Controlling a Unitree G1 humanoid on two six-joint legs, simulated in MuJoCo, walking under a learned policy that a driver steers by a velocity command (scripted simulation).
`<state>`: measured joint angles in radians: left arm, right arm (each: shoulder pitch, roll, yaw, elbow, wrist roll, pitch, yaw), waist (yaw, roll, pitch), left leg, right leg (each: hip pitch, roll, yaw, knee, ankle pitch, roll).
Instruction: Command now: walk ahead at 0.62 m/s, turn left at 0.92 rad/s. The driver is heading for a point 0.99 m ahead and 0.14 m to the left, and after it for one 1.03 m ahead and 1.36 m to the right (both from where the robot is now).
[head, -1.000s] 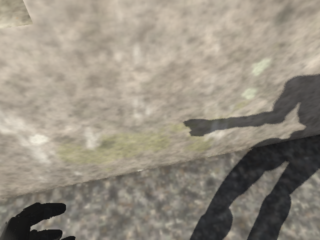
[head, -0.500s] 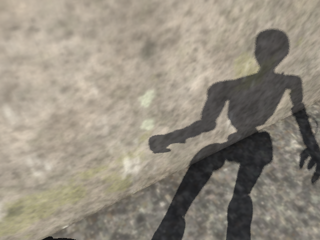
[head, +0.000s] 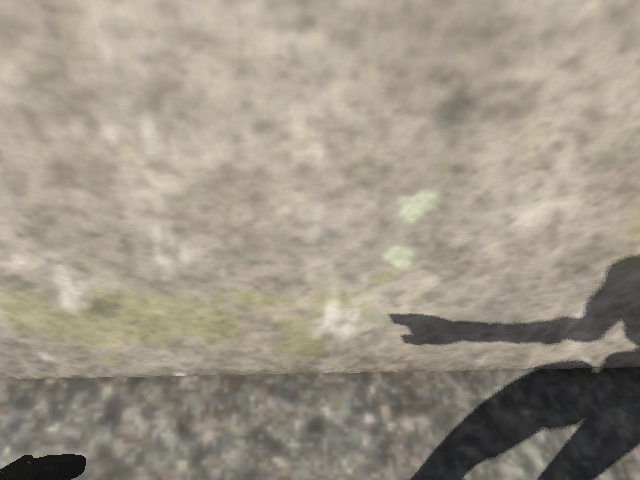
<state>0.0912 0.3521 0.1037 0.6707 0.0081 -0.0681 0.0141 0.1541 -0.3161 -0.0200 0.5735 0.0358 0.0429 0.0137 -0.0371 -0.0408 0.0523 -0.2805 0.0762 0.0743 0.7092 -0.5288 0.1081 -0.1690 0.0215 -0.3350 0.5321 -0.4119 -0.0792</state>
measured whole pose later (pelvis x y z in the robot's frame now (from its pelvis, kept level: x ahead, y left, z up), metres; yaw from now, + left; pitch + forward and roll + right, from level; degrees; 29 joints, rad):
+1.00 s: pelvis +0.06 +0.04 +0.01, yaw +14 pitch +1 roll +3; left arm 0.24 0.29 0.04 0.75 -0.01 -0.01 0.04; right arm 0.11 -0.30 -0.07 0.70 0.00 -0.05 -0.03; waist 0.03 0.01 -0.01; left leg -0.18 0.02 0.25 0.42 -0.26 0.01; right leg -0.34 -0.11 -0.07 0.75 -0.43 -0.01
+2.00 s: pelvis +0.07 -0.10 +0.02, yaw +4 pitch +4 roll +0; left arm 0.24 0.25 0.04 0.65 0.02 -0.03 0.10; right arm 0.15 -0.33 -0.10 0.65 0.00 0.01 -0.07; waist 0.00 0.03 -0.04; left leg -0.70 0.02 0.02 1.28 -0.26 -0.11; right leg -0.24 -0.04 -0.13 0.43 -0.26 -0.02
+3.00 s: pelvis +0.06 +0.00 +0.01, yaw +18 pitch +1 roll +1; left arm 0.17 0.34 0.09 0.71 -0.01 0.01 0.07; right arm 0.12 -0.28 -0.08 0.64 -0.03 -0.01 -0.02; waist 0.02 -0.04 0.05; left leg -0.25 -0.10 -0.01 0.48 -0.24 0.06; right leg -0.50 0.03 0.18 0.84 -0.42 0.04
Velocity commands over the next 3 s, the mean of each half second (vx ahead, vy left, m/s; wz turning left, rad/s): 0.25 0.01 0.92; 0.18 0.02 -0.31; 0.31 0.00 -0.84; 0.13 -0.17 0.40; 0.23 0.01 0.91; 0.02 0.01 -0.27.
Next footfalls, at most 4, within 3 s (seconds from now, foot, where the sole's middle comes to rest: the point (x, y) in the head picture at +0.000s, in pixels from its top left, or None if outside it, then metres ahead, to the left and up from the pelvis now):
0.30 right None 0.22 -0.09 -0.76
0.60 left None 0.05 0.16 -0.76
1.04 right None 0.10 -0.06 -0.76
1.34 left None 0.28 0.13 -0.76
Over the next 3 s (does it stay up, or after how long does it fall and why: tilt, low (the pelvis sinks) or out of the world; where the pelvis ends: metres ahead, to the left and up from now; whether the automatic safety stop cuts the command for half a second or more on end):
stays up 0.06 0.00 0.01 its command is cut before an obstacle after 0.8 s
